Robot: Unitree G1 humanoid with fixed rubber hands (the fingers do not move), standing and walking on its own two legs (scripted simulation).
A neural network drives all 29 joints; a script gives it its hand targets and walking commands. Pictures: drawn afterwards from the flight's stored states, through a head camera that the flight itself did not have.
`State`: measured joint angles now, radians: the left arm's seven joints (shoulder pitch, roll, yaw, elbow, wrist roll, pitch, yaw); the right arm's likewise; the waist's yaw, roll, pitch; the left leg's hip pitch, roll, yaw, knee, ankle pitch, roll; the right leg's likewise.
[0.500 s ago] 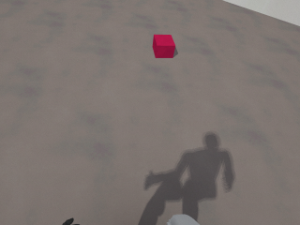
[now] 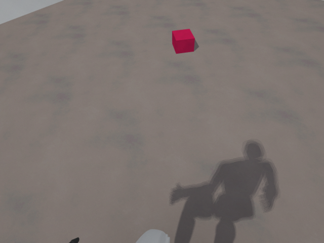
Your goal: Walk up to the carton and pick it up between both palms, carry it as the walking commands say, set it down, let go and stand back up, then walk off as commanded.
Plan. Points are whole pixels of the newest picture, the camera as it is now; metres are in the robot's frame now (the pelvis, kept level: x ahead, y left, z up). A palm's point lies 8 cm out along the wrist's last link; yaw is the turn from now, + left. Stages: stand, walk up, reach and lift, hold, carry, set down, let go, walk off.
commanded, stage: stand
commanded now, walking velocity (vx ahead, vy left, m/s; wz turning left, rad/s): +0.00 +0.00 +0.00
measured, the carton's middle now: (182, 41) +2.28 -0.20 -0.68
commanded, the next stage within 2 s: walk off in 0.30 s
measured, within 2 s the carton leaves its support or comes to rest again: neither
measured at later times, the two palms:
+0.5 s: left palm out of the picture -0.07 +0.33 -0.13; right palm out of the picture -0.06 -0.18 -0.09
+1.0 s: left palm out of the picture -0.11 +0.37 -0.14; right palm out of the picture -0.19 -0.13 -0.09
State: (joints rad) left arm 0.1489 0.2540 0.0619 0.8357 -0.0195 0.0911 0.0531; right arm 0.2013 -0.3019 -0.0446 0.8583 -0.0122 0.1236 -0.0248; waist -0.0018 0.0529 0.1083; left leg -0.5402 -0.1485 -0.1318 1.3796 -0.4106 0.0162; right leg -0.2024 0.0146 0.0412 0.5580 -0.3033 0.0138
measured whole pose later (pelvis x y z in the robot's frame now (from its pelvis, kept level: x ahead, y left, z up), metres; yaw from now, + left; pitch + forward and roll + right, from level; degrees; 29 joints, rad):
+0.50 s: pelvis -0.14 +0.07 +0.02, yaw +0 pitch -2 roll -4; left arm 0.19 0.26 0.06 0.95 -0.02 0.06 0.02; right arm 0.21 -0.19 -0.04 0.86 -0.01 0.06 -0.02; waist 0.00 -0.01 0.05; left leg -0.28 -0.03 -0.04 0.43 -0.11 0.06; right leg -0.10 0.05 0.04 0.61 -0.45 -0.01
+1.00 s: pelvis -0.22 +0.14 +0.01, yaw -12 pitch +0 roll -5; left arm 0.22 0.24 0.06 0.84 -0.02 0.09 0.00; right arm 0.19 -0.22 -0.04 0.86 -0.01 0.04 -0.05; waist 0.01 -0.03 0.09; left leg -0.33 0.05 0.11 0.55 -0.24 0.09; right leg -0.47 0.03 0.07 1.17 -0.52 0.09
